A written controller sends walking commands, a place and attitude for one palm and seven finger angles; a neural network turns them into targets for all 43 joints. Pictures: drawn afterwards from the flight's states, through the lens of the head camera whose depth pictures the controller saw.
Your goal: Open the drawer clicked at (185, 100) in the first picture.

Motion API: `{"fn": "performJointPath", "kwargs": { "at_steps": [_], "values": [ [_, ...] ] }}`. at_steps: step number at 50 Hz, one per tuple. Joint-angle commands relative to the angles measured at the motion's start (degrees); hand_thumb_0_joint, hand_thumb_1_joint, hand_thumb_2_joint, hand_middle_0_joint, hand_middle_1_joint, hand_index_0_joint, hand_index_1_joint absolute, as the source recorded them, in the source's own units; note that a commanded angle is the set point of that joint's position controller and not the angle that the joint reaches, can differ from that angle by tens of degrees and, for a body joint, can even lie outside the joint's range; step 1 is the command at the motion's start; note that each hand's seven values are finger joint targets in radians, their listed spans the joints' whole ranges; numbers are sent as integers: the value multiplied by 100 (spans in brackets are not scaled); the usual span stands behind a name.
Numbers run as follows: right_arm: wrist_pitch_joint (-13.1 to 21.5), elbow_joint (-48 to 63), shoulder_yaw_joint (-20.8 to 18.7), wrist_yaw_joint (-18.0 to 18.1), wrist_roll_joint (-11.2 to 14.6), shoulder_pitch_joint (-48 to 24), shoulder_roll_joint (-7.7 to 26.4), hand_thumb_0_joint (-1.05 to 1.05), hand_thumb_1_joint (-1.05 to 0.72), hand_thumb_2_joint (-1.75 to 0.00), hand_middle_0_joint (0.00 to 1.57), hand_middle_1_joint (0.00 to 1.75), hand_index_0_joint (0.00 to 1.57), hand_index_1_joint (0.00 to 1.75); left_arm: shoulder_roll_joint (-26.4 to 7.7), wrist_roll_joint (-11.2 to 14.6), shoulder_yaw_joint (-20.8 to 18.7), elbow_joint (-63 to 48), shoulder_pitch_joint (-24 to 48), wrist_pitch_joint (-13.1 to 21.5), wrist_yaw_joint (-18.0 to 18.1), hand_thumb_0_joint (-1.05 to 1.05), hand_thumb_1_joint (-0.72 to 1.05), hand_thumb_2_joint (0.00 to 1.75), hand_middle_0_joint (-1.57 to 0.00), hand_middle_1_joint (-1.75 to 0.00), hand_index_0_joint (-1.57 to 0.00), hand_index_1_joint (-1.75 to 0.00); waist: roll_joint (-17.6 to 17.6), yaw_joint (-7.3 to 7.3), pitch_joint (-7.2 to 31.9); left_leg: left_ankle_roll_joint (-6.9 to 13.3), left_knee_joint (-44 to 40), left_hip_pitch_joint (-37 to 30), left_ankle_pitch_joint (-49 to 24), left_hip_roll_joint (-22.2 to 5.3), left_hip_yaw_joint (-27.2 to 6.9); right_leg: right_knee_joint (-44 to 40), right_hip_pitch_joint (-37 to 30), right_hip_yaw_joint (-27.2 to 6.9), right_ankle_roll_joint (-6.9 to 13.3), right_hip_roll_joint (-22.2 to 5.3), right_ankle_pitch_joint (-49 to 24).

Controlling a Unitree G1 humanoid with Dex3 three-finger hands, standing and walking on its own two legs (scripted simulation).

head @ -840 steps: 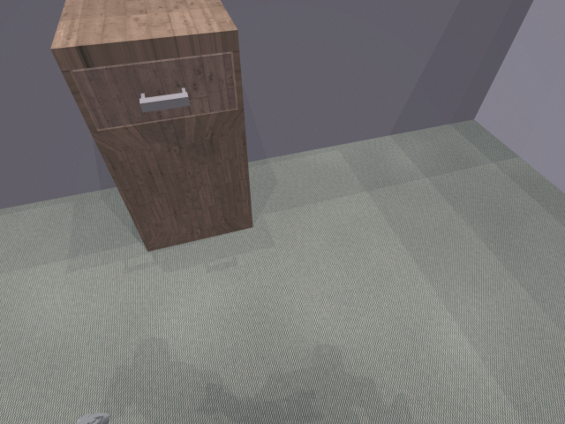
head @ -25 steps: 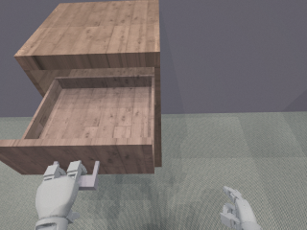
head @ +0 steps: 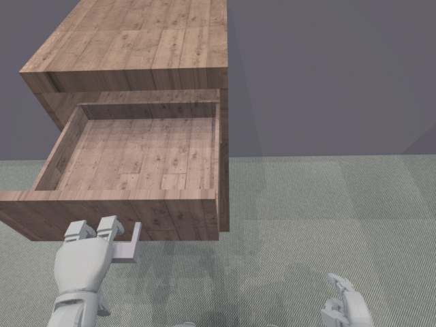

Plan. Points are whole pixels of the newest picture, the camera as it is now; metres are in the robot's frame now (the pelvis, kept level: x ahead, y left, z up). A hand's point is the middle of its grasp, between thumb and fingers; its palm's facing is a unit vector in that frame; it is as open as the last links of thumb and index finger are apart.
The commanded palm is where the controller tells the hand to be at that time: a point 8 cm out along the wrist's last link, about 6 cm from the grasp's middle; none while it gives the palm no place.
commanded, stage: lift the hand off the handle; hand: left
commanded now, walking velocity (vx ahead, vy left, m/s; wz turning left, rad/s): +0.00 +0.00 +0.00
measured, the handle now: (104, 240) +0.26 +0.25 +0.00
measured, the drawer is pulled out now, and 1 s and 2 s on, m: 0.30 0.30 0.30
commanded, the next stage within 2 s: draw the hand back to the body in 1.24 s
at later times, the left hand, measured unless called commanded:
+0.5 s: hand (86, 252) +0.22 +0.25 +0.05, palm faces +0.04 -0.08 -1.00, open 13.5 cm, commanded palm +0.20 +0.24 +0.11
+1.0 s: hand (63, 234) +0.22 +0.25 +0.12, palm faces +0.08 -0.09 -0.99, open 13.8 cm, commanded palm +0.19 +0.24 +0.18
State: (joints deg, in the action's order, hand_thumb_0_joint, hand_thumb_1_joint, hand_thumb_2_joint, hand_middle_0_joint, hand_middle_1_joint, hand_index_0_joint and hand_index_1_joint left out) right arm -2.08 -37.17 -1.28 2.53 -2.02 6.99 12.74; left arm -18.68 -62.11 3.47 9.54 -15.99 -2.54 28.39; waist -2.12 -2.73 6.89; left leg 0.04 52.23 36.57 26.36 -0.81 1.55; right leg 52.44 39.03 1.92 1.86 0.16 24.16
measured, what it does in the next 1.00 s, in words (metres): stands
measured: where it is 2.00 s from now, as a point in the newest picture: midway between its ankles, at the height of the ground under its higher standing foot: outside the picture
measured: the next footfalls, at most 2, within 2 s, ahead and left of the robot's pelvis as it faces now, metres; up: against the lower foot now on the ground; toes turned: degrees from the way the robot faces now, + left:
none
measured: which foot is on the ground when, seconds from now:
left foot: down 0.00-1.00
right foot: down 0.00-1.00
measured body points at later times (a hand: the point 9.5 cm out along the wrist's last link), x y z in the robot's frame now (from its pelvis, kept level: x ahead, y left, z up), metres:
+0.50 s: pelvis +0.01 +0.01 +0.03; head +0.02 -0.02 +0.47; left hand +0.22 +0.25 +0.10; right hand +0.22 -0.21 -0.07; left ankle -0.01 +0.12 -0.69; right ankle +0.02 -0.10 -0.69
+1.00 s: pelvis +0.01 +0.01 +0.05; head +0.01 -0.03 +0.49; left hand +0.21 +0.25 +0.18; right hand +0.24 -0.19 -0.05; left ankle -0.01 +0.12 -0.69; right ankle +0.02 -0.10 -0.69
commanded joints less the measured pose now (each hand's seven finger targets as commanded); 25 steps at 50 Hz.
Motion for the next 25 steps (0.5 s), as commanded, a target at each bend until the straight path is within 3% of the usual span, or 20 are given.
{"fn": "performJointPath", "kwargs": {
  "at_steps": [1, 4, 6, 9, 10, 12, 16, 19, 25],
  "values": [
    [325, 955, -205, 78, -25, -614, 617, 0, -90, -90, 20, 30, 20, 30, -1067, 82, -650, -1555, 747, 90, 228, 0, -50, 30, -30, -120, -30, -120, 6, -47, 1409, 134, -768, -869, -1391, 280, -32, -994, -965, -234, 54, 115, -1394],
    [338, 943, -208, 75, 15, -660, 602, 0, -90, -90, 20, 30, 20, 30, -1090, 163, -729, -1539, 488, 81, 186, 0, -50, 30, -30, -120, -30, -120, 82, -69, 1110, 122, -917, -881, -1366, 268, -58, -1111, -1049, -196, 59, 133, -1346],
    [328, 961, -166, 57, 9, -701, 616, 0, -90, -90, 20, 30, 20, 30, -960, 177, -555, -1662, 670, 36, 136, 0, -50, 30, -30, -120, -30, -120, 97, -37, 1092, 125, -1005, -978, -1330, 260, -57, -1188, -1036, -180, 40, 113, -1207],
    [324, 924, -188, 83, 48, -711, 613, 0, -90, -90, 20, 30, 20, 30, -1084, 204, -630, -1562, 687, -48, 11, 0, -50, 30, -30, -120, -30, -120, 167, -68, 913, 128, -1175, -1083, -1311, 253, -65, -1330, -1175, -159, 45, 134, -1154],
    [304, 948, -176, 95, 52, -741, 639, 0, -90, -90, 20, 30, 20, 30, -1117, 252, -646, -1703, 685, -65, -43, 0, -50, 30, -30, -120, -30, -120, 96, -105, 1023, 125, -1224, -1166, -1381, 262, -56, -1385, -1337, -197, 50, 122, -1235],
    [295, 942, -157, 108, 73, -778, 615, 0, -90, -90, 20, 30, 20, 30, -1131, 279, -608, -1750, 807, -80, -144, 0, -50, 30, -30, -120, -30, -120, 175, -80, 835, 129, -1333, -1223, -1332, 258, -69, -1472, -1351, -180, 36, 119, -1143],
    [319, 990, -122, 86, 59, -835, 573, 0, -90, -90, 20, 30, 20, 30, -1149, 285, -588, -2095, 716, -18, -310, 0, -50, 30, -30, -120, -30, -120, -27, -166, 820, 123, -1488, -1510, -1555, 246, -54, -1583, -1495, -167, 44, 108, -1263],
    [313, 966, -130, 68, 59, -854, 547, 0, -90, -90, 20, 30, 20, 30, -1011, 308, -452, -2131, 749, -16, -428, 0, -50, 30, -30, -120, -30, -120, 116, -153, 692, 120, -1613, -1625, -1589, 239, -66, -1694, -1573, -130, 32, 123, -1271],
    [271, 983, -103, 16, 59, -929, 547, 0, -90, -90, 20, 30, 20, 30, -1195, 335, -574, -2557, 692, -65, -629, 0, -50, 30, -30, -120, -30, -120, -31, -241, 686, 86, -1841, -1925, -1950, 221, -88, -1868, -1927, -160, 66, 140, -1531]
  ]
}}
